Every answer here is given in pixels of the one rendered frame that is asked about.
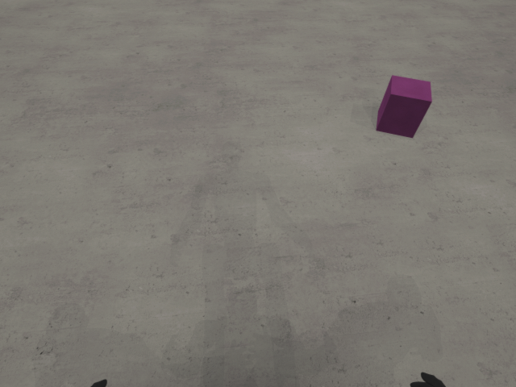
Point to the carton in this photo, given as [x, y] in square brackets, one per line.
[404, 105]

